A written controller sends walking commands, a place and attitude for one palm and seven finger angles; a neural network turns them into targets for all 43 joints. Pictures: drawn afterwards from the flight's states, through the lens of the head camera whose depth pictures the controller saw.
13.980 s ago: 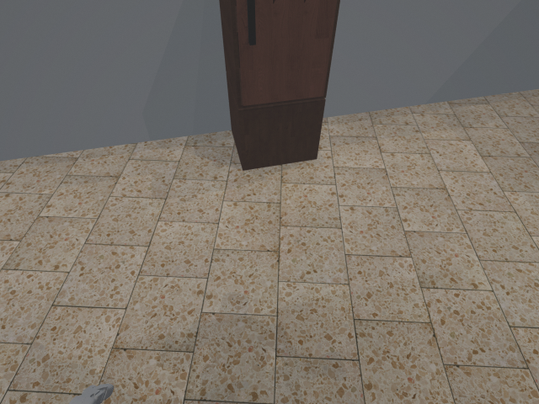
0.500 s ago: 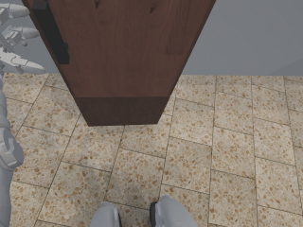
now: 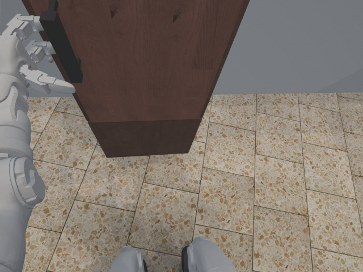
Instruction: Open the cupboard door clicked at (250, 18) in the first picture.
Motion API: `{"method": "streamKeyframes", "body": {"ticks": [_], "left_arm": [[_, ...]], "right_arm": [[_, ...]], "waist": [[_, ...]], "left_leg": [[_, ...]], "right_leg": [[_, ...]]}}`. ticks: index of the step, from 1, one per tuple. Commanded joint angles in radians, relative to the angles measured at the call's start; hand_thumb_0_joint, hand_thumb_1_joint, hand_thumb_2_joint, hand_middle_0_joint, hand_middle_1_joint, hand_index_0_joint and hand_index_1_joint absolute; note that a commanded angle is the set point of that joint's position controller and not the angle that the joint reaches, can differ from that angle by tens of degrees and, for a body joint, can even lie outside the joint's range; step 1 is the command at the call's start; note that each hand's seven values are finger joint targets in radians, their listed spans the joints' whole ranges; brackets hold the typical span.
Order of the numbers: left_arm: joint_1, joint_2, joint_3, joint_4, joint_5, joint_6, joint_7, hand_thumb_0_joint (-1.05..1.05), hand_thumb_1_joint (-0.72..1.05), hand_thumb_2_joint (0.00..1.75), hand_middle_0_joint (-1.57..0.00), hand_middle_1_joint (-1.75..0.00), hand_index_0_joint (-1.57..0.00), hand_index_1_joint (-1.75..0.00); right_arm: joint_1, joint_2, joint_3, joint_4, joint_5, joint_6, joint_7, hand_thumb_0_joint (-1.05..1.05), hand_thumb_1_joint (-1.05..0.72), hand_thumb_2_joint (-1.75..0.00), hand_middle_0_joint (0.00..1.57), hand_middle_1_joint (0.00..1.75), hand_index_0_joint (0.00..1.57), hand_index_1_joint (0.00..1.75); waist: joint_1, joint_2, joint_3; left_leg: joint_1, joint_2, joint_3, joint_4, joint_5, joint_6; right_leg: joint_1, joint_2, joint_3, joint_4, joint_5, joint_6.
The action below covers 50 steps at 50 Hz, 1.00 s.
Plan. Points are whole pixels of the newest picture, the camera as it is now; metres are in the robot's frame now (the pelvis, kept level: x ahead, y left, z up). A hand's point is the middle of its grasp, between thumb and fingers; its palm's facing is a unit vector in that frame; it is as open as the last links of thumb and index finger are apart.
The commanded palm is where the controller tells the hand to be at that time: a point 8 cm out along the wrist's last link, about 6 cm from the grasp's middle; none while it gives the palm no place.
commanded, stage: slide the fingers in behind the handle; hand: left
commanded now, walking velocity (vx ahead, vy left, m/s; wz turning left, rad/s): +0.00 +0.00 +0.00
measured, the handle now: (66, 44) +0.58 +0.18 +0.09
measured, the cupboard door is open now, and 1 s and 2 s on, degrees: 0 0 1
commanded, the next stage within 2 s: close the thumb around the handle in 1.16 s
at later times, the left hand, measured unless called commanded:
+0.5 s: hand (70, 60) +0.54 +0.17 +0.09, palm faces -0.03 -1.00 +0.00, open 13.8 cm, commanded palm +0.52 +0.21 +0.09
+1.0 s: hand (76, 62) +0.53 +0.16 +0.09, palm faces -0.02 -1.00 -0.02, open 14.2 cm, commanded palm +0.50 +0.19 +0.09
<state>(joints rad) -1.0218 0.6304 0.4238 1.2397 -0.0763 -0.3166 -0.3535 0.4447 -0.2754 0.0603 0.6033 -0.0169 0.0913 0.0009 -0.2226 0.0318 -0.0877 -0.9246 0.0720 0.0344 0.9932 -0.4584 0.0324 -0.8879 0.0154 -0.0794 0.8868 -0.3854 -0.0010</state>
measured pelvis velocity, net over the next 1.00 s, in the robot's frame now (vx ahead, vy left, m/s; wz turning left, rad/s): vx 0.00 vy -0.01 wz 0.01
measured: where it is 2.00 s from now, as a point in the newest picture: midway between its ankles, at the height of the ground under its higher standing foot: outside the picture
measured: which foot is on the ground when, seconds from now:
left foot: down 0.00-1.00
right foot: down 0.00-1.00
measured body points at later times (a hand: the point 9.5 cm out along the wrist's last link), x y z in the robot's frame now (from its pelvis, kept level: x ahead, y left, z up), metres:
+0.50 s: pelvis +0.00 -0.01 +0.00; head +0.14 +0.01 +0.42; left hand +0.53 +0.22 +0.09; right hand -0.03 -0.27 -0.11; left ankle +0.00 +0.09 -0.68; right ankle +0.01 -0.13 -0.68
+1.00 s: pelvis +0.00 -0.01 +0.00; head +0.13 +0.00 +0.43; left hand +0.52 +0.21 +0.10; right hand -0.02 -0.27 -0.11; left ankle +0.00 +0.09 -0.68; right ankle +0.01 -0.13 -0.68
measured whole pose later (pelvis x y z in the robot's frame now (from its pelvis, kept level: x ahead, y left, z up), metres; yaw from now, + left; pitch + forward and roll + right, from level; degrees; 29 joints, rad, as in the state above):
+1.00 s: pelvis +0.00 -0.01 +0.00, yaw +1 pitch +22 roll -3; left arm -0.99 0.50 0.36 1.20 -0.08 -0.37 -0.21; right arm 0.43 -0.27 0.03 0.63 -0.03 0.06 0.02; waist -0.20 0.04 -0.10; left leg -0.90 0.07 0.03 0.98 -0.45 0.02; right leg -0.88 0.01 -0.08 0.91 -0.40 -0.02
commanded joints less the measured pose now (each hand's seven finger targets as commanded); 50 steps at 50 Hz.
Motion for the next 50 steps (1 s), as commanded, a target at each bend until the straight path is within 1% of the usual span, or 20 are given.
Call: {"method": "streamKeyframes", "body": {"ticks": [1,6,8,9,12,16,17,19,22,26,27,36,37,40,41,42,43,47,48,50], "left_arm": [[-0.431,0.263,0.042,-0.215,-0.014,-0.081,0.031,0.00,-0.50,0.30,-0.30,-1.20,-0.30,-1.20],[-0.447,0.265,0.040,-0.233,-0.013,-0.095,0.035,0.00,-0.50,0.30,-0.30,-1.20,-0.30,-1.20],[-0.470,0.229,0.003,-0.198,-0.006,-0.088,0.035,0.00,-0.50,0.30,-0.30,-1.20,-0.30,-1.20],[-0.495,0.237,0.004,-0.222,-0.003,-0.093,0.037,0.00,-0.50,0.30,-0.30,-1.20,-0.30,-1.20],[-0.500,0.180,-0.021,-0.259,-0.012,-0.108,0.042,0.00,-0.50,0.30,-0.30,-1.20,-0.30,-1.20],[-0.502,0.110,-0.053,-0.199,-0.025,-0.088,0.059,0.00,-0.50,0.30,-0.30,-1.20,-0.30,-1.20],[-0.505,0.145,-0.030,-0.174,-0.020,-0.078,0.067,0.00,-0.50,0.30,-0.30,-1.20,-0.30,-1.20],[-0.519,0.161,-0.024,-0.159,-0.006,-0.064,0.083,0.00,-0.50,0.30,-0.30,-1.20,-0.30,-1.20],[-0.500,0.230,0.027,-0.214,0.011,-0.087,0.106,0.00,-0.50,0.30,-0.30,-1.20,-0.30,-1.20],[-0.500,0.158,-0.023,-0.243,0.011,-0.113,0.108,0.00,-0.50,0.30,-0.30,-1.20,-0.30,-1.20],[-0.477,0.173,-0.005,-0.242,0.008,-0.111,0.104,0.00,-0.50,0.30,-0.30,-1.20,-0.30,-1.20],[-0.494,0.087,-0.052,-0.254,-0.015,-0.101,0.109,0.00,-0.50,0.30,-0.30,-1.20,-0.30,-1.20],[-0.484,0.092,-0.043,-0.257,-0.013,-0.105,0.115,0.00,-0.50,0.30,-0.30,-1.20,-0.30,-1.20],[-0.489,0.065,-0.066,-0.258,-0.006,-0.115,0.133,0.00,-0.50,0.30,-0.30,-1.20,-0.30,-1.20],[-0.484,0.062,-0.064,-0.269,-0.006,-0.125,0.133,0.00,-0.50,0.30,-0.30,-1.20,-0.30,-1.20],[-0.442,0.092,-0.041,-0.240,-0.001,-0.124,0.135,0.00,-0.50,0.30,-0.30,-1.20,-0.30,-1.20],[-0.469,0.070,-0.067,-0.252,0.000,-0.127,0.133,0.00,-0.50,0.30,-0.30,-1.20,-0.30,-1.20],[-0.449,0.063,-0.061,-0.287,-0.004,-0.141,0.127,0.00,-0.50,0.30,-0.30,-1.20,-0.30,-1.20],[-0.448,0.042,-0.074,-0.286,-0.009,-0.140,0.126,0.00,-0.50,0.30,-0.30,-1.20,-0.30,-1.20],[-0.431,0.062,-0.059,-0.279,-0.012,-0.138,0.125,0.00,-0.50,0.30,-0.30,-1.20,-0.30,-1.20]], "right_arm": [[0.197,-0.196,-0.077,-0.035,-0.001,-0.016,-0.013,0.00,-0.90,-0.90,0.20,0.30,0.20,0.30],[0.186,-0.194,-0.078,-0.042,0.003,-0.020,-0.014,0.00,-0.90,-0.90,0.20,0.30,0.20,0.30],[0.179,-0.191,-0.077,-0.033,0.006,-0.023,-0.014,0.00,-0.90,-0.90,0.20,0.30,0.20,0.30],[0.181,-0.192,-0.077,-0.032,0.004,-0.025,-0.015,0.00,-0.90,-0.90,0.20,0.30,0.20,0.30],[0.185,-0.188,-0.085,-0.025,0.000,-0.032,-0.012,0.00,-0.90,-0.90,0.20,0.30,0.20,0.30],[0.190,-0.188,-0.083,-0.009,-0.002,-0.037,-0.009,0.00,-0.90,-0.90,0.20,0.30,0.20,0.30],[0.191,-0.193,-0.083,-0.006,-0.001,-0.036,-0.011,0.00,-0.90,-0.90,0.20,0.30,0.20,0.30],[0.193,-0.191,-0.081,-0.009,-0.001,-0.037,-0.012,0.00,-0.90,-0.90,0.20,0.30,0.20,0.30],[0.193,-0.187,-0.079,-0.023,-0.006,-0.042,-0.009,0.00,-0.90,-0.90,0.20,0.30,0.20,0.30],[0.189,-0.175,-0.081,-0.028,-0.006,-0.045,0.000,0.00,-0.90,-0.90,0.20,0.30,0.20,0.30],[0.191,-0.179,-0.084,-0.026,-0.005,-0.043,0.001,0.00,-0.90,-0.90,0.20,0.30,0.20,0.30],[0.189,-0.173,-0.090,-0.016,-0.002,-0.046,0.002,0.00,-0.90,-0.90,0.20,0.30,0.20,0.30],[0.187,-0.171,-0.090,-0.015,-0.004,-0.048,0.004,0.00,-0.90,-0.90,0.20,0.30,0.20,0.30],[0.186,-0.171,-0.091,-0.009,-0.006,-0.050,0.009,0.00,-0.90,-0.90,0.20,0.30,0.20,0.30],[0.186,-0.169,-0.092,-0.011,-0.008,-0.053,0.010,0.00,-0.90,-0.90,0.20,0.30,0.20,0.30],[0.185,-0.174,-0.094,-0.010,-0.006,-0.049,0.009,0.00,-0.90,-0.90,0.20,0.30,0.20,0.30],[0.182,-0.172,-0.091,-0.010,-0.005,-0.048,0.009,0.00,-0.90,-0.90,0.20,0.30,0.20,0.30],[0.180,-0.169,-0.098,-0.012,-0.005,-0.047,0.011,0.00,-0.90,-0.90,0.20,0.30,0.20,0.30],[0.177,-0.168,-0.098,-0.010,-0.005,-0.047,0.012,0.00,-0.90,-0.90,0.20,0.30,0.20,0.30],[0.172,-0.172,-0.098,-0.013,-0.002,-0.043,0.011,0.00,-0.90,-0.90,0.20,0.30,0.20,0.30]], "waist": [[0.006,0.143,-0.466],[0.006,0.125,-0.493],[-0.013,0.127,-0.446],[-0.008,0.156,-0.456],[-0.004,0.200,-0.530],[-0.028,0.138,-0.467],[-0.028,0.103,-0.454],[-0.028,0.100,-0.439],[0.006,0.135,-0.515],[-0.009,0.132,-0.519],[0.005,0.127,-0.540],[-0.008,0.126,-0.493],[0.001,0.152,-0.509],[-0.009,0.119,-0.495],[-0.003,0.138,-0.506],[0.007,0.119,-0.503],[-0.005,0.119,-0.497],[0.013,0.146,-0.556],[0.008,0.138,-0.546],[0.013,0.102,-0.519]], "left_leg": [[0.415,-0.034,-0.092,-0.087,0.456,-0.002],[0.377,-0.041,-0.081,-0.084,0.427,0.002],[0.360,-0.039,-0.080,-0.083,0.377,0.002],[0.375,-0.039,-0.085,-0.086,0.376,-0.001],[0.475,-0.034,-0.101,-0.079,0.454,-0.009],[0.435,-0.035,-0.102,-0.077,0.413,-0.003],[0.395,-0.035,-0.100,-0.079,0.390,-0.001],[0.351,-0.042,-0.091,-0.081,0.358,0.003],[0.360,-0.048,-0.082,-0.072,0.417,0.002],[0.373,-0.048,-0.077,-0.067,0.435,0.003],[0.377,-0.047,-0.077,-0.068,0.438,0.001],[0.392,-0.049,-0.076,-0.081,0.415,0.002],[0.403,-0.049,-0.075,-0.080,0.427,-0.002],[0.405,-0.047,-0.081,-0.083,0.426,-0.002],[0.417,-0.049,-0.078,-0.078,0.447,-0.001],[0.410,-0.048,-0.079,-0.079,0.450,-0.003],[0.406,-0.048,-0.079,-0.082,0.447,-0.003],[0.455,-0.049,-0.080,-0.078,0.502,-0.007],[0.455,-0.049,-0.079,-0.080,0.501,-0.007],[0.424,-0.049,-0.077,-0.088,0.472,-0.005]], "right_leg": [[0.151,0.052,0.029,-0.067,0.306,-0.020],[0.196,0.048,0.042,-0.061,0.326,-0.016],[0.156,0.047,0.043,-0.071,0.281,-0.012],[0.149,0.046,0.041,-0.067,0.268,-0.015],[0.119,0.048,0.033,-0.060,0.289,-0.020],[0.094,0.050,0.027,-0.067,0.261,-0.018],[0.111,0.047,0.031,-0.068,0.259,-0.013],[0.131,0.044,0.037,-0.069,0.256,-0.012],[0.191,0.041,0.047,-0.051,0.323,-0.016],[0.197,0.045,0.047,-0.049,0.352,-0.015],[0.212,0.046,0.047,-0.050,0.358,-0.014],[0.189,0.047,0.043,-0.068,0.338,-0.016],[0.189,0.046,0.043,-0.065,0.345,-0.016],[0.176,0.045,0.038,-0.063,0.335,-0.015],[0.183,0.046,0.041,-0.060,0.355,-0.018],[0.189,0.046,0.041,-0.059,0.358,-0.018],[0.189,0.044,0.041,-0.059,0.360,-0.016],[0.209,0.045,0.040,-0.051,0.402,-0.019],[0.207,0.045,0.040,-0.056,0.404,-0.018],[0.224,0.046,0.040,-0.060,0.392,-0.017]]}}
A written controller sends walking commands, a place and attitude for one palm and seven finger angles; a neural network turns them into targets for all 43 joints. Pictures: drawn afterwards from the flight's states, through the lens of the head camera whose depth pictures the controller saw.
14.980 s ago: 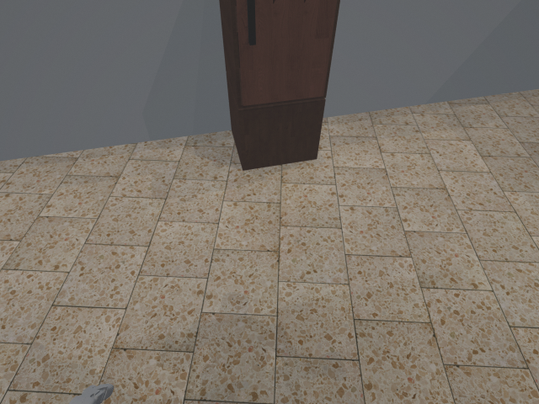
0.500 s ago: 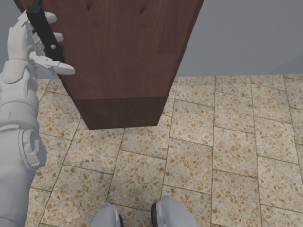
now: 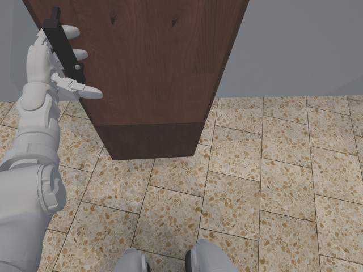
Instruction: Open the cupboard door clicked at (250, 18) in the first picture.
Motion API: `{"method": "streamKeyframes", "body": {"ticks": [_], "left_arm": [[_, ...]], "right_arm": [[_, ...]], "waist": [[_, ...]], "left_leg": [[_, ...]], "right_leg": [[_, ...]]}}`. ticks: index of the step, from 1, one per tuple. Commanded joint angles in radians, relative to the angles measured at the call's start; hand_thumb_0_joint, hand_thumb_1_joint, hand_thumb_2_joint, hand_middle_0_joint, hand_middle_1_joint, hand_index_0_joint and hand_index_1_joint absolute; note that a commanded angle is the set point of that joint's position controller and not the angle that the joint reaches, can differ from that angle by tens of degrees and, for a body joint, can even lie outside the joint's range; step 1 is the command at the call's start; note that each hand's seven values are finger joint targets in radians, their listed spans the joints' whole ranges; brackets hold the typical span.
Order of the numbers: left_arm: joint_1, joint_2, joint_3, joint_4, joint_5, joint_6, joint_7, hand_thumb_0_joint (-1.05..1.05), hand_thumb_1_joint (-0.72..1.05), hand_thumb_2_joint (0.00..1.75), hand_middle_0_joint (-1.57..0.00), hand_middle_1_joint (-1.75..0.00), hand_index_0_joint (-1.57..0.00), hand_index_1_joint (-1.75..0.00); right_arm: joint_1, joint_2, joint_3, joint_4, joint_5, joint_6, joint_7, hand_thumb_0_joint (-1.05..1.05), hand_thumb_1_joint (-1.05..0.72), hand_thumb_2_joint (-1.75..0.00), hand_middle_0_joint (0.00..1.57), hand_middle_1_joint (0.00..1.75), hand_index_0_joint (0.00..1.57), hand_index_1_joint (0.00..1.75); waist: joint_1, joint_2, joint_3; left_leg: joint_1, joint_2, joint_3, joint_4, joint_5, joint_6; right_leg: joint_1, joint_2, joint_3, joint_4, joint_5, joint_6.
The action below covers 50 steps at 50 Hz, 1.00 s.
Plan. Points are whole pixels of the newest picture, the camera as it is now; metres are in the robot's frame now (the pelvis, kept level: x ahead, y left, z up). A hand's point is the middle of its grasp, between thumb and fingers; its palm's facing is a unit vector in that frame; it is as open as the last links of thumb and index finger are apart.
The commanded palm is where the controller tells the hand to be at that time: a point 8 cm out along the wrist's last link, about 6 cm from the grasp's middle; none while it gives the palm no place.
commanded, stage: slide the fingers in behind the handle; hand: left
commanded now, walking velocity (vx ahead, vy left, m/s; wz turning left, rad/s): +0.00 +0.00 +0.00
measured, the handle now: (68, 50) +0.58 +0.18 +0.09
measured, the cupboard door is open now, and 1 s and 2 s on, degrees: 0 1 17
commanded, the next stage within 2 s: close the thumb around the handle in 0.16 s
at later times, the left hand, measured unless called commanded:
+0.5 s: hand (77, 69) +0.52 +0.16 +0.09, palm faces -0.02 -1.00 -0.02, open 12.6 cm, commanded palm +0.51 +0.19 +0.09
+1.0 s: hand (77, 67) +0.53 +0.16 +0.09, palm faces -0.02 -1.00 -0.02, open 5.9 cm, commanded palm +0.51 +0.19 +0.09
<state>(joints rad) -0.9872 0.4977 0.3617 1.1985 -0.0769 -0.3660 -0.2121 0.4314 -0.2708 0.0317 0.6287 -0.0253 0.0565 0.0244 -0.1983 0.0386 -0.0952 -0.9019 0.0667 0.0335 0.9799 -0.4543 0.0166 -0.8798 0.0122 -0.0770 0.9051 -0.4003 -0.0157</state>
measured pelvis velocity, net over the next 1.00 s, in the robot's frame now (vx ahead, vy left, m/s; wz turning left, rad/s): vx -0.01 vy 0.00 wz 0.02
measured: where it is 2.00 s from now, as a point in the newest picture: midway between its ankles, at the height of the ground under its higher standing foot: outside the picture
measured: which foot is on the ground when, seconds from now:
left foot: down 0.00-1.00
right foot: down 0.00-1.00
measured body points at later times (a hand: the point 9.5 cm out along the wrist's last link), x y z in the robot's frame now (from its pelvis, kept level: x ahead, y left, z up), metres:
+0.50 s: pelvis +0.00 +0.00 +0.00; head +0.13 +0.01 +0.43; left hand +0.52 +0.21 +0.10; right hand -0.01 -0.26 -0.11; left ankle +0.00 +0.11 -0.68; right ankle +0.01 -0.12 -0.68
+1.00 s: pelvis -0.01 +0.00 +0.00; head +0.13 +0.02 +0.42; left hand +0.52 +0.22 +0.10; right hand -0.03 -0.26 -0.11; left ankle +0.00 +0.11 -0.68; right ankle +0.01 -0.12 -0.68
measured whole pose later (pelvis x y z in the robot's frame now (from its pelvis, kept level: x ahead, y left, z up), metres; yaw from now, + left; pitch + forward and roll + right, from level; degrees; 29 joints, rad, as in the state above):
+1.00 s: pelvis -0.01 +0.00 +0.00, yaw +1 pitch +22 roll -3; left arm -1.06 0.51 0.32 1.26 -0.08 -0.37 -0.20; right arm 0.43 -0.27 0.04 0.66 -0.03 0.04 0.02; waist -0.20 0.04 -0.09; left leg -0.95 0.06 0.01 1.01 -0.45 0.01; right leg -0.91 0.00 -0.10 0.93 -0.40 -0.02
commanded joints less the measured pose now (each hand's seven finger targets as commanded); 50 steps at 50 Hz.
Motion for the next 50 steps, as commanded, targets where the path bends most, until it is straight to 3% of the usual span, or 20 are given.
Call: {"method": "streamKeyframes", "body": {"ticks": [1,2,4,7,8,11,13,16,17,19,20,23,24,25,28,31,38,42,45,50], "left_arm": [[-0.477,0.180,-0.006,-0.253,-0.015,-0.095,-0.015,0.00,-0.50,0.30,-0.30,-1.20,-0.30,-1.20],[-0.486,0.136,-0.040,-0.270,-0.015,-0.096,-0.018,0.00,-0.50,0.30,-0.30,-1.20,-0.30,-1.20],[-0.473,0.146,-0.028,-0.254,-0.016,-0.094,-0.014,0.00,-0.50,0.30,-0.30,-1.20,-0.30,-1.20],[-0.466,0.123,-0.042,-0.249,-0.020,-0.099,-0.010,0.00,-0.50,0.30,-0.30,-1.20,-0.30,-1.20],[-0.469,0.150,-0.021,-0.222,-0.018,-0.095,-0.007,0.00,-0.50,0.30,-0.30,-1.20,-0.30,-1.20],[-0.502,0.117,-0.053,-0.264,-0.017,-0.106,-0.008,0.00,-0.50,0.30,-0.30,-1.20,-0.30,-1.20],[-0.494,0.115,-0.054,-0.237,-0.012,-0.105,-0.006,0.00,-0.50,0.30,-0.30,-1.20,-0.30,-1.20],[-0.499,0.126,-0.047,-0.261,-0.015,-0.112,-0.003,0.00,-0.33,0.37,-0.31,-1.22,-0.31,-1.22],[-0.482,0.100,-0.063,-0.242,-0.015,-0.108,-0.006,0.00,-0.28,0.40,-0.32,-1.22,-0.32,-1.22],[-0.517,0.094,-0.074,-0.221,-0.013,-0.100,-0.005,0.00,-0.16,0.44,-0.32,-1.24,-0.32,-1.24],[-0.517,0.113,-0.060,-0.207,-0.012,-0.097,-0.002,0.00,-0.11,0.47,-0.33,-1.24,-0.33,-1.24],[-0.528,0.166,-0.024,-0.211,-0.007,-0.099,-0.002,0.00,0.06,0.54,-0.34,-1.26,-0.34,-1.26],[-0.527,0.126,-0.061,-0.200,-0.004,-0.095,-0.006,0.00,0.12,0.56,-0.34,-1.27,-0.34,-1.27],[-0.530,0.098,-0.077,-0.190,-0.008,-0.090,-0.008,0.00,0.17,0.59,-0.35,-1.27,-0.35,-1.27],[-0.556,0.149,-0.046,-0.185,-0.004,-0.090,-0.006,0.00,0.34,0.66,-0.36,-1.29,-0.36,-1.29],[-0.571,0.087,-0.093,-0.178,-0.005,-0.087,-0.009,0.00,0.51,0.73,-0.37,-1.31,-0.37,-1.31],[-0.582,0.151,-0.058,-0.151,0.003,-0.076,-0.008,0.00,0.90,0.90,-0.40,-1.35,-0.40,-1.35],[-0.592,0.126,-0.075,-0.165,-0.001,-0.075,-0.011,0.00,0.90,0.90,-0.40,-1.35,-0.40,-1.35],[-0.590,0.166,-0.046,-0.159,-0.002,-0.069,-0.007,0.00,0.90,0.90,-0.40,-1.35,-0.40,-1.35],[-0.585,0.140,-0.070,-0.166,0.003,-0.071,-0.006,0.00,0.90,0.90,-0.40,-1.35,-0.40,-1.35]], "right_arm": [[0.187,-0.174,-0.069,-0.040,0.005,-0.008,-0.015,0.00,-0.90,-0.90,0.20,0.30,0.20,0.30],[0.182,-0.170,-0.072,-0.036,0.006,-0.010,-0.012,0.00,-0.90,-0.90,0.20,0.30,0.20,0.30],[0.184,-0.173,-0.073,-0.030,0.005,-0.008,-0.012,0.00,-0.90,-0.90,0.20,0.30,0.20,0.30],[0.175,-0.169,-0.074,-0.028,0.006,-0.009,-0.011,0.00,-0.90,-0.90,0.20,0.30,0.20,0.30],[0.181,-0.173,-0.073,-0.019,0.007,-0.008,-0.013,0.00,-0.90,-0.90,0.20,0.30,0.20,0.30],[0.176,-0.169,-0.073,-0.027,0.006,-0.011,-0.013,0.00,-0.90,-0.90,0.20,0.30,0.20,0.30],[0.176,-0.170,-0.075,-0.014,0.005,-0.010,-0.013,0.00,-0.90,-0.90,0.20,0.30,0.20,0.30],[0.179,-0.171,-0.075,-0.018,0.003,-0.012,-0.013,0.00,-0.90,-0.90,0.20,0.30,0.20,0.30],[0.170,-0.167,-0.074,-0.019,0.005,-0.012,-0.011,0.00,-0.90,-0.90,0.20,0.30,0.20,0.30],[0.170,-0.170,-0.073,-0.011,0.004,-0.012,-0.012,0.00,-0.90,-0.90,0.20,0.30,0.20,0.30],[0.174,-0.173,-0.073,-0.010,0.005,-0.012,-0.013,0.00,-0.90,-0.90,0.20,0.30,0.20,0.30],[0.178,-0.178,-0.072,-0.010,0.005,-0.015,-0.019,0.00,-0.90,-0.90,0.20,0.30,0.20,0.30],[0.172,-0.171,-0.069,-0.011,0.006,-0.015,-0.017,0.00,-0.90,-0.90,0.20,0.30,0.20,0.30],[0.171,-0.170,-0.069,-0.009,0.006,-0.016,-0.017,0.00,-0.90,-0.90,0.20,0.30,0.20,0.30],[0.181,-0.178,-0.070,-0.004,0.004,-0.019,-0.021,0.00,-0.90,-0.90,0.20,0.30,0.20,0.30],[0.182,-0.172,-0.066,-0.005,0.002,-0.024,-0.021,0.00,-0.90,-0.90,0.20,0.30,0.20,0.30],[0.189,-0.181,-0.065,0.001,0.003,-0.028,-0.022,0.00,-0.90,-0.90,0.20,0.30,0.20,0.30],[0.190,-0.178,-0.062,-0.003,0.001,-0.034,-0.021,0.00,-0.90,-0.90,0.20,0.30,0.20,0.30],[0.193,-0.185,-0.062,-0.004,0.001,-0.033,-0.022,0.00,-0.90,-0.90,0.20,0.30,0.20,0.30],[0.193,-0.181,-0.062,-0.007,0.002,-0.033,-0.020,0.00,-0.90,-0.90,0.20,0.30,0.20,0.30]], "waist": [[-0.011,0.122,-0.516],[-0.019,0.137,-0.533],[-0.016,0.107,-0.508],[-0.018,0.127,-0.506],[-0.024,0.084,-0.472],[-0.022,0.127,-0.494],[-0.028,0.119,-0.496],[-0.018,0.133,-0.525],[-0.019,0.132,-0.519],[-0.037,0.111,-0.483],[-0.037,0.079,-0.468],[-0.029,0.096,-0.509],[-0.034,0.119,-0.494],[-0.045,0.088,-0.474],[-0.045,0.103,-0.488],[-0.057,0.117,-0.477],[-0.060,0.101,-0.481],[-0.054,0.140,-0.493],[-0.056,0.107,-0.478],[-0.055,0.125,-0.472]], "left_leg": [[0.422,-0.045,-0.078,-0.075,0.494,0.011],[0.456,-0.042,-0.081,-0.070,0.511,0.008],[0.446,-0.039,-0.085,-0.072,0.508,0.007],[0.444,-0.044,-0.079,-0.071,0.509,0.008],[0.421,-0.042,-0.081,-0.071,0.489,0.010],[0.439,-0.046,-0.082,-0.073,0.499,0.010],[0.455,-0.040,-0.089,-0.065,0.510,0.007],[0.471,-0.042,-0.093,-0.066,0.533,0.005],[0.466,-0.043,-0.090,-0.065,0.520,0.005],[0.434,-0.043,-0.091,-0.065,0.473,0.007],[0.412,-0.045,-0.092,-0.069,0.447,0.009],[0.412,-0.047,-0.090,-0.063,0.460,0.011],[0.413,-0.049,-0.089,-0.065,0.454,0.009],[0.405,-0.048,-0.090,-0.064,0.434,0.012],[0.398,-0.047,-0.093,-0.060,0.420,0.012],[0.412,-0.047,-0.099,-0.058,0.427,0.012],[0.374,-0.047,-0.099,-0.057,0.378,0.015],[0.392,-0.048,-0.100,-0.059,0.375,0.013],[0.363,-0.047,-0.098,-0.061,0.352,0.016],[0.377,-0.046,-0.100,-0.064,0.361,0.012]], "right_leg": [[0.211,0.049,0.036,-0.074,0.418,-0.007],[0.187,0.049,0.035,-0.075,0.419,-0.003],[0.183,0.050,0.031,-0.077,0.408,-0.004],[0.185,0.048,0.035,-0.079,0.421,-0.003],[0.181,0.048,0.033,-0.082,0.411,-0.002],[0.180,0.045,0.036,-0.076,0.411,-0.006],[0.154,0.045,0.033,-0.074,0.403,-0.003],[0.169,0.046,0.032,-0.067,0.409,-0.006],[0.160,0.046,0.032,-0.069,0.403,-0.005],[0.145,0.045,0.032,-0.074,0.378,-0.001],[0.156,0.045,0.032,-0.077,0.366,-0.002],[0.173,0.042,0.039,-0.069,0.386,-0.003],[0.158,0.042,0.037,-0.071,0.374,-0.004],[0.146,0.043,0.035,-0.077,0.360,-0.001],[0.141,0.041,0.038,-0.073,0.344,-0.001],[0.111,0.041,0.032,-0.071,0.331,-0.005],[0.120,0.041,0.037,-0.076,0.303,-0.002],[0.107,0.043,0.034,-0.077,0.288,-0.004],[0.122,0.043,0.037,-0.082,0.277,-0.002],[0.106,0.043,0.032,-0.079,0.274,-0.004]]}}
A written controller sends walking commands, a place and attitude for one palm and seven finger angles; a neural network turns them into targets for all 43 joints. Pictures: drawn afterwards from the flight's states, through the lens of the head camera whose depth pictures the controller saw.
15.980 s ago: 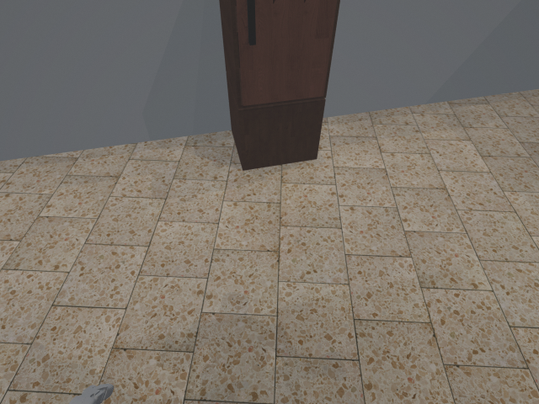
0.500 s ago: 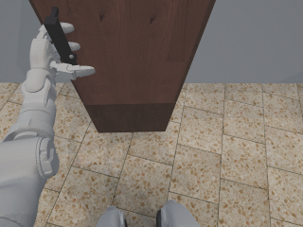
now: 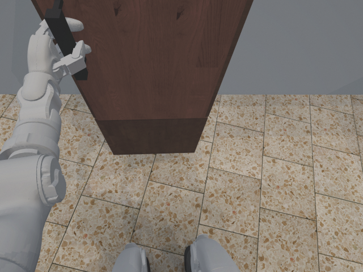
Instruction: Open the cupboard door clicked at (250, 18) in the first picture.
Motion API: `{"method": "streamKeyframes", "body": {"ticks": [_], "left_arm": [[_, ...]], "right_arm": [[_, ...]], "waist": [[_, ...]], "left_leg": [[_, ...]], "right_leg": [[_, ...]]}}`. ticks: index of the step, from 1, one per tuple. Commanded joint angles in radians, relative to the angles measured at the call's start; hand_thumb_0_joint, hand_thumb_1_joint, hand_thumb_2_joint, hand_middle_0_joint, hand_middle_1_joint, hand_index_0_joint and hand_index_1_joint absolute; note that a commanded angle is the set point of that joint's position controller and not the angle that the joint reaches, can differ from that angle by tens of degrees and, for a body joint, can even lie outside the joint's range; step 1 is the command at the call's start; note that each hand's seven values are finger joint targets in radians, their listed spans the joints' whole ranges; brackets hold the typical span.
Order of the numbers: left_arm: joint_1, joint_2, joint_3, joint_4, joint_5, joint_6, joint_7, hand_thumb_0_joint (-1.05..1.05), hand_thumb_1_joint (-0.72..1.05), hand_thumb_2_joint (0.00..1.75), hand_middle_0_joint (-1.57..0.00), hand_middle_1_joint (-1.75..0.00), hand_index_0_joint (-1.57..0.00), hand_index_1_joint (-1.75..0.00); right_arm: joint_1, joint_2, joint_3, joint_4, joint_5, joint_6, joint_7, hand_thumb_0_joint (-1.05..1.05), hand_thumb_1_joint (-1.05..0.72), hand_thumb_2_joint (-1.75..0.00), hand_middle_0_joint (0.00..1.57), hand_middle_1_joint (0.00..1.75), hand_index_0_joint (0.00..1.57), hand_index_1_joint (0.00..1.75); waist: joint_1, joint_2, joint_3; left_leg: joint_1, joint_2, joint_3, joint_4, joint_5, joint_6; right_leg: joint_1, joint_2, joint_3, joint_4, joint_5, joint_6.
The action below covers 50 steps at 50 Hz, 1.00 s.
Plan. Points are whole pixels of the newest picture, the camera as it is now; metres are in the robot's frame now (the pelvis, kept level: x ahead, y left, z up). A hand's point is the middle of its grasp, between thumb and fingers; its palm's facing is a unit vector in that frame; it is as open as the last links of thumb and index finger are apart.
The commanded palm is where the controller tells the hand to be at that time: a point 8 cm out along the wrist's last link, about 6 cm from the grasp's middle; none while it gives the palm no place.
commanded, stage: pull the door open along its arc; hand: left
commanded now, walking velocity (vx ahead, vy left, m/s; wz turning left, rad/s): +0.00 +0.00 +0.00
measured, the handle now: (71, 42) +0.59 +0.17 +0.09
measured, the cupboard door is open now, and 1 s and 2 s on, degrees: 1 17 44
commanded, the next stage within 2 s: open thumb and fingers to let go in 1.70 s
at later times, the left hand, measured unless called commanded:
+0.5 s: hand (80, 81) +0.48 +0.15 +0.10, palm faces -0.09 -1.00 -0.01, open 6.1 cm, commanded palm +0.43 +0.20 +0.09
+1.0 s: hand (98, 97) +0.44 +0.11 +0.10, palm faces +0.42 -0.91 -0.01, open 6.0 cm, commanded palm +0.40 +0.15 +0.09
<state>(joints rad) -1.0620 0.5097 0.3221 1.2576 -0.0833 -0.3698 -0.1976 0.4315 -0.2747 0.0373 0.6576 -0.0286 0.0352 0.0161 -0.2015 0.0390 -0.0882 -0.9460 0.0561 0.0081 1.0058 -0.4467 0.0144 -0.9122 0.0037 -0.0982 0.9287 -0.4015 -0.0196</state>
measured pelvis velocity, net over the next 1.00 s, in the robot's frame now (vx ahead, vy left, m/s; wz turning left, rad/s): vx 0.00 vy -0.02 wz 0.02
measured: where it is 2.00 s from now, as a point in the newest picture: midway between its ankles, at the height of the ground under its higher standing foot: outside the picture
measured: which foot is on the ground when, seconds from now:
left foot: down 0.00-1.00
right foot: down 0.00-1.00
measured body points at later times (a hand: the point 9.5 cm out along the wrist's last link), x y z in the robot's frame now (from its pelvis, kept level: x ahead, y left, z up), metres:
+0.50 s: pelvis +0.03 +0.00 +0.02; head +0.12 +0.00 +0.46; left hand +0.48 +0.20 +0.10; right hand +0.04 -0.26 -0.10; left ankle +0.01 +0.11 -0.67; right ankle +0.02 -0.11 -0.67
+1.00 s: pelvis +0.00 -0.02 +0.01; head +0.07 -0.03 +0.46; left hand +0.42 +0.16 +0.10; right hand +0.10 -0.25 -0.11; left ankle +0.01 +0.11 -0.67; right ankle +0.02 -0.11 -0.67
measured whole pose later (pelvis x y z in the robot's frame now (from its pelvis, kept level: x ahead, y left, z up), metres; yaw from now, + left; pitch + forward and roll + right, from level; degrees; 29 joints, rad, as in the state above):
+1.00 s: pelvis +0.00 -0.02 +0.01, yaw +1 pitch +15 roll +0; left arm -0.59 0.06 0.19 0.75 0.01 -0.33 0.45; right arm 0.28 -0.20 0.00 0.65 -0.06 0.01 0.03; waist -0.07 0.04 -0.13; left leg -0.75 0.04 0.02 0.91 -0.42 -0.01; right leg -0.75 -0.01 -0.09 0.90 -0.41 -0.04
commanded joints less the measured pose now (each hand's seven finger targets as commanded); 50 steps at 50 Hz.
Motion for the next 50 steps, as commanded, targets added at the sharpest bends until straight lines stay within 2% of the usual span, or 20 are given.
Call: {"method": "streamKeyframes", "body": {"ticks": [1,3,4,5,6,8,10,17,21,25,27,28,29,30,31,35,37,39,43,50], "left_arm": [[-0.528,0.122,-0.031,-0.233,0.006,-0.073,-0.017,0.00,0.90,0.90,-0.40,-1.35,-0.40,-1.35],[-0.520,0.141,-0.016,-0.222,0.008,-0.069,-0.015,0.00,0.90,0.90,-0.40,-1.35,-0.40,-1.35],[-0.458,0.240,0.063,-0.214,0.014,-0.069,-0.016,0.00,0.90,0.90,-0.40,-1.35,-0.40,-1.35],[-0.425,0.283,0.092,-0.221,0.013,-0.066,-0.021,0.00,0.90,0.90,-0.40,-1.35,-0.40,-1.35],[-0.403,0.277,0.089,-0.234,0.011,-0.071,-0.027,0.00,0.90,0.90,-0.40,-1.35,-0.40,-1.35],[-0.348,0.222,0.057,-0.260,0.005,-0.070,-0.044,0.00,0.90,0.90,-0.40,-1.35,-0.40,-1.35],[-0.276,0.206,0.055,-0.269,-0.008,-0.062,-0.052,0.00,0.90,0.90,-0.40,-1.35,-0.40,-1.35],[-0.011,0.156,0.067,-0.419,-0.058,-0.056,-0.061,0.00,0.90,0.90,-0.40,-1.35,-0.40,-1.35],[0.187,0.095,0.050,-0.582,-0.095,-0.050,-0.057,0.00,0.90,0.90,-0.40,-1.35,-0.40,-1.35],[0.413,-0.027,-0.024,-0.747,-0.126,-0.032,-0.044,0.00,0.90,0.90,-0.40,-1.35,-0.40,-1.35],[0.422,-0.041,-0.041,-0.790,-0.127,-0.028,-0.027,0.00,0.90,0.90,-0.40,-1.35,-0.40,-1.35],[0.360,-0.082,0.084,-0.837,-0.190,-0.018,0.122,0.00,0.90,0.90,-0.40,-1.35,-0.40,-1.35],[0.371,-0.178,-0.011,-0.823,-0.155,-0.002,0.198,0.00,0.90,0.90,-0.40,-1.35,-0.40,-1.35],[0.365,-0.224,-0.035,-0.813,-0.139,0.003,0.246,0.00,0.90,0.90,-0.40,-1.35,-0.40,-1.35],[0.318,-0.213,-0.033,-0.830,-0.109,-0.003,0.297,0.00,0.90,0.90,-0.40,-1.35,-0.40,-1.35],[0.201,-0.295,-0.100,-0.792,0.048,-0.015,0.497,0.00,0.90,0.90,-0.40,-1.35,-0.40,-1.35],[0.202,-0.308,-0.152,-0.800,0.115,-0.030,0.529,0.00,0.90,0.90,-0.40,-1.35,-0.40,-1.35],[0.157,-0.339,-0.163,-0.808,0.127,-0.034,0.579,0.00,0.90,0.90,-0.40,-1.35,-0.40,-1.35],[0.116,-0.383,-0.168,-0.750,0.108,-0.014,0.648,0.00,0.90,0.90,-0.40,-1.35,-0.40,-1.35],[0.053,-0.345,-0.170,-0.701,0.137,-0.059,0.637,0.00,0.90,0.90,-0.40,-1.35,-0.40,-1.35]], "right_arm": [[0.197,-0.178,-0.069,-0.033,0.002,-0.013,-0.012,0.00,-0.90,-0.90,0.20,0.30,0.20,0.30],[0.198,-0.180,-0.069,-0.030,0.002,-0.013,-0.012,0.00,-0.90,-0.90,0.20,0.30,0.20,0.30],[0.203,-0.190,-0.070,-0.034,0.005,-0.008,-0.015,0.00,-0.90,-0.90,0.20,0.30,0.20,0.30],[0.198,-0.192,-0.065,-0.051,0.006,-0.004,-0.017,0.00,-0.90,-0.90,0.20,0.30,0.20,0.30],[0.198,-0.188,-0.064,-0.057,0.007,-0.001,-0.018,0.00,-0.90,-0.90,0.20,0.30,0.20,0.30],[0.180,-0.176,-0.064,-0.076,0.012,0.003,-0.015,0.00,-0.90,-0.90,0.20,0.30,0.20,0.30],[0.166,-0.176,-0.066,-0.092,0.017,0.010,-0.013,0.00,-0.90,-0.90,0.20,0.30,0.20,0.30],[0.125,-0.164,-0.080,-0.152,0.034,0.025,-0.008,0.00,-0.90,-0.90,0.20,0.30,0.20,0.30],[0.085,-0.151,-0.089,-0.188,0.044,0.023,0.001,0.00,-0.90,-0.90,0.20,0.30,0.20,0.30],[0.029,-0.132,-0.094,-0.219,0.057,0.011,0.015,0.00,-0.90,-0.90,0.20,0.30,0.20,0.30],[0.011,-0.131,-0.094,-0.216,0.060,0.009,0.013,0.00,-0.90,-0.90,0.20,0.30,0.20,0.30],[-0.024,-0.098,-0.096,-0.208,0.057,-0.003,0.012,0.00,-0.90,-0.90,0.20,0.30,0.20,0.30],[-0.025,-0.098,-0.093,-0.198,0.050,-0.013,0.017,0.00,-0.90,-0.90,0.20,0.30,0.20,0.30],[-0.028,-0.097,-0.095,-0.188,0.050,-0.021,0.020,0.00,-0.90,-0.90,0.20,0.30,0.20,0.30],[-0.022,-0.099,-0.097,-0.174,0.040,-0.028,0.020,0.00,-0.90,-0.90,0.20,0.30,0.20,0.30],[-0.042,-0.076,-0.098,-0.131,-0.002,-0.041,0.026,0.00,-0.90,-0.90,0.20,0.30,0.20,0.30],[-0.043,-0.077,-0.103,-0.129,-0.015,-0.043,0.027,0.00,-0.90,-0.90,0.20,0.30,0.20,0.30],[-0.064,-0.070,-0.102,-0.130,-0.025,-0.044,0.024,0.00,-0.90,-0.90,0.20,0.30,0.20,0.30],[-0.091,-0.068,-0.099,-0.119,-0.027,-0.052,0.006,0.00,-0.90,-0.90,0.20,0.30,0.20,0.30],[-0.082,-0.065,-0.094,-0.087,-0.033,-0.068,-0.009,0.00,-0.90,-0.90,0.20,0.30,0.20,0.30]], "waist": [[-0.058,0.131,-0.483],[-0.057,0.116,-0.487],[-0.023,0.101,-0.500],[-0.009,0.102,-0.519],[0.003,0.109,-0.538],[0.015,0.123,-0.531],[0.026,0.095,-0.500],[0.086,0.023,-0.530],[0.128,0.032,-0.520],[0.153,0.003,-0.455],[0.138,0.001,-0.403],[0.198,-0.012,-0.378],[0.156,-0.016,-0.340],[0.143,-0.031,-0.294],[0.132,-0.065,-0.294],[0.122,0.004,-0.342],[0.115,0.007,-0.401],[0.119,0.010,-0.435],[0.101,-0.078,-0.418],[0.092,-0.061,-0.385]], "left_leg": [[0.439,-0.035,-0.078,-0.086,0.371,0.017],[0.425,-0.034,-0.076,-0.085,0.359,0.016],[0.409,-0.035,-0.072,-0.088,0.371,0.016],[0.389,-0.040,-0.062,-0.094,0.376,0.019],[0.391,-0.043,-0.060,-0.097,0.396,0.019],[0.413,-0.041,-0.054,-0.101,0.420,0.014],[0.400,-0.041,-0.043,-0.113,0.406,0.016],[0.398,-0.046,-0.012,-0.147,0.478,0.019],[0.426,-0.047,0.009,-0.171,0.557,0.021],[0.442,-0.042,0.022,-0.201,0.586,0.019],[0.452,-0.041,0.021,-0.208,0.576,0.018],[0.414,-0.046,0.024,-0.212,0.530,0.002],[0.421,-0.045,0.017,-0.218,0.490,-0.006],[0.418,-0.042,0.009,-0.218,0.464,-0.012],[0.416,-0.041,0.003,-0.208,0.462,-0.009],[0.414,-0.046,-0.008,-0.171,0.421,-0.017],[0.439,-0.048,-0.010,-0.159,0.426,-0.014],[0.434,-0.053,-0.006,-0.156,0.401,-0.014],[0.380,-0.059,-0.003,-0.171,0.304,-0.008],[0.347,-0.065,0.006,-0.190,0.222,0.002]], "right_leg": [[0.127,0.053,0.052,-0.101,0.283,-0.002],[0.137,0.053,0.054,-0.103,0.281,0.001],[0.175,0.052,0.057,-0.101,0.296,-0.002],[0.222,0.052,0.066,-0.100,0.322,0.000],[0.245,0.052,0.065,-0.093,0.345,-0.004],[0.241,0.052,0.058,-0.092,0.362,-0.002],[0.264,0.055,0.058,-0.104,0.364,0.000],[0.411,0.054,0.061,-0.111,0.495,0.000],[0.481,0.048,0.064,-0.123,0.575,-0.003],[0.508,0.040,0.059,-0.139,0.604,0.001],[0.489,0.039,0.056,-0.147,0.599,0.005],[0.477,0.044,0.039,-0.160,0.544,0.008],[0.443,0.046,0.032,-0.157,0.493,0.011],[0.400,0.044,0.024,-0.160,0.452,0.011],[0.394,0.043,0.024,-0.151,0.444,0.012],[0.327,0.024,0.035,-0.105,0.387,0.006],[0.323,0.020,0.040,-0.096,0.390,0.003],[0.344,0.019,0.044,-0.099,0.385,0.002],[0.383,0.020,0.051,-0.136,0.342,0.008],[0.402,0.010,0.076,-0.175,0.293,0.010]]}}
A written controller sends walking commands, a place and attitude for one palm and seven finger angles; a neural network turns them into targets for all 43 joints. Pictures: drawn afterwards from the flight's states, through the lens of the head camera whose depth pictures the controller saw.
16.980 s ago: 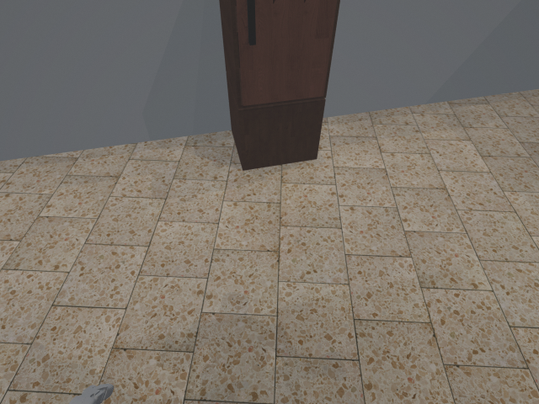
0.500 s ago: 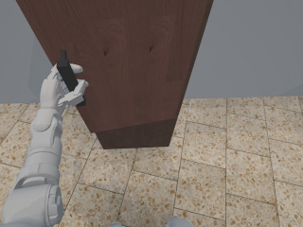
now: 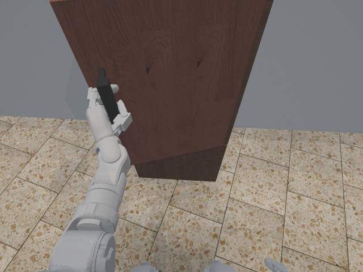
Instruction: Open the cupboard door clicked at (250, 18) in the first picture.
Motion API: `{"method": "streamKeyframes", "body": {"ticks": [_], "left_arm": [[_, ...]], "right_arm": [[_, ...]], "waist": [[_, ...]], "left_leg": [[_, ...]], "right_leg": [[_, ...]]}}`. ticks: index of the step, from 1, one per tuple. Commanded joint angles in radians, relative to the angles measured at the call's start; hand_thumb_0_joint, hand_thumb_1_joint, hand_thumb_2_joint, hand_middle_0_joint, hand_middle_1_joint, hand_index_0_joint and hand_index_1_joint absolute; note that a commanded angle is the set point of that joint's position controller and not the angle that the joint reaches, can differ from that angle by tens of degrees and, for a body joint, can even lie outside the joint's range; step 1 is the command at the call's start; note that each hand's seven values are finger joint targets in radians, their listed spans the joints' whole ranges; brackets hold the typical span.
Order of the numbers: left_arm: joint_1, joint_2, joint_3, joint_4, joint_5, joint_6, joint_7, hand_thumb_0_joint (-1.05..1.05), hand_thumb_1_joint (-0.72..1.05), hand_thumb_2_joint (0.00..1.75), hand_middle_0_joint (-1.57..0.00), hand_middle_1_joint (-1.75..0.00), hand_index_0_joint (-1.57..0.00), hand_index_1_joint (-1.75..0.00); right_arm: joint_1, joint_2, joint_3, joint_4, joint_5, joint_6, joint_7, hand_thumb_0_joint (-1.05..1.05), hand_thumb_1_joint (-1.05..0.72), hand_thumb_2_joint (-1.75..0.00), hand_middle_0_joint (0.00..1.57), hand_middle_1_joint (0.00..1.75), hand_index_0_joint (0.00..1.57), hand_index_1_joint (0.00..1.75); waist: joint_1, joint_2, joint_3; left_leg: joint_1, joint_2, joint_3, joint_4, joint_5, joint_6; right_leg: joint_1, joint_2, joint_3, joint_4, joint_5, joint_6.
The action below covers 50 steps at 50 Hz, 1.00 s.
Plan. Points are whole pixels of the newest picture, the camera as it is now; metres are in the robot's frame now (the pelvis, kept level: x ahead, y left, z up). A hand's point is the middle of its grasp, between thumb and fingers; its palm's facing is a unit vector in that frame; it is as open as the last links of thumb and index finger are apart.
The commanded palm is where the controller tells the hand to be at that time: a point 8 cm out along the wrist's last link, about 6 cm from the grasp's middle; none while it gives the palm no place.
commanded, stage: pull the door open along its arc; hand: left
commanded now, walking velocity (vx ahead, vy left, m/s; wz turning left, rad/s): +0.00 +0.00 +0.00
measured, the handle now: (111, 101) +0.49 +0.16 +0.08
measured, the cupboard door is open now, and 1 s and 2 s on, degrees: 17 44 45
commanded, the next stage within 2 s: open thumb and fingers to let go in 0.70 s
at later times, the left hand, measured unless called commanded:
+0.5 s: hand (135, 141) +0.37 +0.09 +0.08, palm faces +0.31 -0.95 +0.04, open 6.2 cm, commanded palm +0.30 +0.13 +0.08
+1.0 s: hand (158, 169) +0.30 +0.04 +0.09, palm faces +0.33 -0.94 -0.04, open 6.9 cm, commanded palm +0.25 +0.07 +0.08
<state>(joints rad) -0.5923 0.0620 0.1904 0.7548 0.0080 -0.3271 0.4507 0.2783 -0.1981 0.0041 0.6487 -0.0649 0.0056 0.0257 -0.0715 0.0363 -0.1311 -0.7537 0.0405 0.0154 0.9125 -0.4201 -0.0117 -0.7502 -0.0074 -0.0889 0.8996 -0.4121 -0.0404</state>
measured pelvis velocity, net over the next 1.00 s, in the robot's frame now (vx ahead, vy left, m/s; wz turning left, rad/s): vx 0.02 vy -0.03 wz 0.04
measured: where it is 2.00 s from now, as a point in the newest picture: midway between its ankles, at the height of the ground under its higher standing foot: outside the picture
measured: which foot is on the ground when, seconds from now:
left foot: down 0.00-1.00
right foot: down 0.00-1.00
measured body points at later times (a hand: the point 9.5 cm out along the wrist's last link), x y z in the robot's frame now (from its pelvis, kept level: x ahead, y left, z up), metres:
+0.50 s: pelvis +0.01 +0.00 +0.02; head +0.05 -0.02 +0.47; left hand +0.35 +0.14 +0.08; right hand +0.10 -0.25 -0.11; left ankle +0.01 +0.13 -0.69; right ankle +0.01 -0.09 -0.69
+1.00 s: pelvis +0.02 -0.03 +0.01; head +0.04 -0.05 +0.46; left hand +0.28 +0.09 +0.09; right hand +0.23 -0.21 -0.08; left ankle +0.01 +0.13 -0.69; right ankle +0.01 -0.09 -0.69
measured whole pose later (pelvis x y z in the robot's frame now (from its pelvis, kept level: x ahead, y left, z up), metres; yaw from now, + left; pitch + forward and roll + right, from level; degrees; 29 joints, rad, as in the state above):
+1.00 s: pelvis +0.02 -0.03 +0.01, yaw +2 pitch +7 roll +1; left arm 0.10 -0.08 -0.27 0.04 0.07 -0.11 0.54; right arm 0.13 -0.17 0.03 0.53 -0.06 0.04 0.03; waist 0.01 0.05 -0.11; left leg -0.55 0.03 -0.02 0.84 -0.42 -0.05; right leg -0.55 -0.01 -0.13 0.87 -0.45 -0.07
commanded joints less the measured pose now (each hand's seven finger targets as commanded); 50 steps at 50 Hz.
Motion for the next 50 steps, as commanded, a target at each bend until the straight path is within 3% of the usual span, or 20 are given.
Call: {"method": "streamKeyframes", "body": {"ticks": [1,4,6,7,11,14,20,21,26,31,33,36,39,40,42,44,50], "left_arm": [[-0.421,0.124,-0.019,-0.185,0.043,-0.109,-0.014,0.00,0.90,0.90,-0.40,-1.35,-0.40,-1.35],[-0.433,0.124,-0.012,-0.171,0.024,-0.132,-0.027,0.00,0.90,0.90,-0.40,-1.35,-0.40,-1.35],[-0.382,0.142,0.008,-0.174,0.016,-0.146,-0.037,0.00,0.90,0.90,-0.40,-1.35,-0.40,-1.35],[-0.358,0.131,-0.001,-0.188,0.012,-0.152,-0.044,0.00,0.90,0.90,-0.40,-1.35,-0.40,-1.35],[-0.251,0.112,-0.007,-0.219,-0.012,-0.154,-0.056,0.00,0.90,0.90,-0.40,-1.35,-0.40,-1.35],[-0.144,0.068,-0.041,-0.273,-0.027,-0.145,-0.060,0.00,0.90,0.90,-0.40,-1.35,-0.40,-1.35],[0.130,-0.048,-0.162,-0.480,-0.032,-0.121,-0.047,0.00,0.90,0.90,-0.40,-1.35,-0.40,-1.35],[0.176,-0.066,-0.188,-0.532,-0.023,-0.116,-0.042,0.00,0.90,0.90,-0.40,-1.35,-0.40,-1.35],[0.461,-0.197,-0.357,-0.776,0.009,-0.059,-0.004,0.00,0.90,0.90,-0.40,-1.35,-0.40,-1.35],[0.700,-0.232,-0.447,-0.944,0.099,0.015,0.060,0.00,0.90,0.90,-0.40,-1.35,-0.40,-1.35],[0.772,-0.274,-0.495,-0.995,0.123,0.049,0.071,0.00,0.90,0.90,-0.40,-1.35,-0.40,-1.35],[0.729,-0.345,-0.550,-1.038,0.089,0.106,0.089,0.00,0.90,0.90,-0.40,-1.35,-0.40,-1.35],[0.623,-0.314,-0.506,-0.975,0.074,0.149,0.109,0.00,0.90,0.90,-0.40,-1.35,-0.40,-1.35],[0.514,-0.281,-0.473,-0.958,0.073,0.150,0.122,0.00,0.90,0.90,-0.40,-1.35,-0.40,-1.35],[0.548,-0.293,-0.463,-0.928,0.074,0.160,0.130,0.00,0.76,0.84,-0.39,-1.34,-0.39,-1.34],[0.549,-0.297,-0.470,-0.926,0.078,0.165,0.124,0.00,0.62,0.78,-0.38,-1.32,-0.38,-1.32],[0.549,-0.304,-0.523,-0.949,0.097,0.130,0.079,0.00,0.20,0.60,-0.35,-1.27,-0.35,-1.27]], "right_arm": [[0.076,-0.146,-0.061,-0.076,0.001,-0.042,-0.022,0.00,-0.90,-0.90,0.20,0.30,0.20,0.30],[0.084,-0.143,-0.064,-0.060,0.002,-0.050,-0.024,0.00,-0.90,-0.90,0.20,0.30,0.20,0.30],[0.088,-0.148,-0.068,-0.063,0.003,-0.052,-0.024,0.00,-0.90,-0.90,0.20,0.30,0.20,0.30],[0.086,-0.145,-0.069,-0.062,0.006,-0.052,-0.023,0.00,-0.90,-0.90,0.20,0.30,0.20,0.30],[0.091,-0.150,-0.074,-0.070,0.010,-0.056,-0.016,0.00,-0.90,-0.90,0.20,0.30,0.20,0.30],[0.076,-0.149,-0.077,-0.086,0.017,-0.056,-0.007,0.00,-0.90,-0.90,0.20,0.30,0.20,0.30],[0.026,-0.139,-0.078,-0.135,0.023,-0.059,0.013,0.00,-0.90,-0.90,0.20,0.30,0.20,0.30],[0.011,-0.135,-0.077,-0.149,0.022,-0.061,0.016,0.00,-0.90,-0.90,0.20,0.30,0.20,0.30],[-0.059,-0.113,-0.068,-0.217,0.026,-0.062,0.035,0.00,-0.90,-0.90,0.20,0.30,0.20,0.30],[-0.111,-0.085,-0.053,-0.267,0.016,-0.051,0.036,0.00,-0.90,-0.90,0.20,0.30,0.20,0.30],[-0.142,-0.065,-0.041,-0.288,0.016,-0.047,0.036,0.00,-0.90,-0.90,0.20,0.30,0.20,0.30],[-0.186,-0.055,-0.025,-0.290,0.026,-0.042,0.039,0.00,-0.90,-0.90,0.20,0.30,0.20,0.30],[-0.205,-0.058,-0.015,-0.267,0.021,-0.025,0.022,0.00,-0.90,-0.90,0.20,0.30,0.20,0.30],[-0.214,-0.060,-0.012,-0.252,0.018,-0.018,0.013,0.00,-0.90,-0.90,0.20,0.30,0.20,0.30],[-0.220,-0.054,-0.012,-0.252,0.013,-0.014,0.005,0.00,-0.90,-0.90,0.20,0.30,0.20,0.30],[-0.214,-0.051,-0.012,-0.252,0.012,-0.008,0.001,0.00,-0.90,-0.90,0.20,0.30,0.20,0.30],[-0.174,-0.059,-0.025,-0.258,0.011,-0.014,-0.003,0.00,-0.90,-0.90,0.20,0.30,0.20,0.30]], "waist": [[-0.038,-0.070,-0.340],[-0.039,-0.070,-0.352],[-0.022,-0.081,-0.369],[-0.012,-0.047,-0.385],[0.005,-0.088,-0.383],[0.023,-0.063,-0.352],[0.051,-0.092,-0.309],[0.060,-0.063,-0.309],[0.072,-0.091,-0.236],[0.076,-0.133,-0.165],[0.081,-0.091,-0.152],[0.072,-0.052,-0.148],[0.059,-0.087,-0.117],[0.044,-0.087,-0.110],[0.066,-0.092,-0.135],[0.065,-0.105,-0.176],[0.040,-0.127,-0.204]], "left_leg": [[0.146,-0.050,-0.002,-0.097,0.190,0.032],[0.144,-0.053,0.007,-0.098,0.187,0.034],[0.142,-0.054,0.008,-0.105,0.201,0.034],[0.156,-0.055,0.015,-0.108,0.222,0.032],[0.163,-0.054,0.019,-0.125,0.245,0.032],[0.189,-0.054,0.030,-0.142,0.256,0.031],[0.251,-0.045,0.033,-0.173,0.304,0.030],[0.271,-0.045,0.035,-0.176,0.323,0.030],[0.316,-0.031,0.024,-0.191,0.362,0.027],[0.301,-0.032,0.006,-0.183,0.325,0.025],[0.305,-0.036,0.006,-0.174,0.319,0.023],[0.326,-0.042,-0.005,-0.157,0.316,0.020],[0.301,-0.051,-0.016,-0.144,0.264,0.015],[0.292,-0.055,-0.017,-0.131,0.243,0.016],[0.290,-0.059,-0.019,-0.128,0.244,0.015],[0.295,-0.064,-0.015,-0.123,0.255,0.013],[0.286,-0.061,-0.020,-0.107,0.268,0.018]], "right_leg": [[0.246,0.023,0.070,-0.150,0.302,0.031],[0.267,0.018,0.082,-0.164,0.309,0.035],[0.297,0.019,0.086,-0.166,0.323,0.033],[0.307,0.018,0.087,-0.162,0.351,0.031],[0.353,0.021,0.084,-0.176,0.381,0.031],[0.357,0.021,0.077,-0.190,0.390,0.028],[0.383,0.021,0.055,-0.202,0.422,0.024],[0.392,0.021,0.055,-0.199,0.433,0.020],[0.391,0.018,0.029,-0.192,0.432,0.015],[0.382,0.012,0.022,-0.182,0.395,0.008],[0.374,0.012,0.017,-0.174,0.387,0.004],[0.362,0.014,0.010,-0.176,0.387,0.002],[0.327,0.007,0.018,-0.183,0.361,0.012],[0.301,0.001,0.028,-0.188,0.343,0.017],[0.318,-0.003,0.037,-0.187,0.357,0.020],[0.342,-0.013,0.048,-0.187,0.405,0.028],[0.362,-0.031,0.069,-0.180,0.493,0.042]]}}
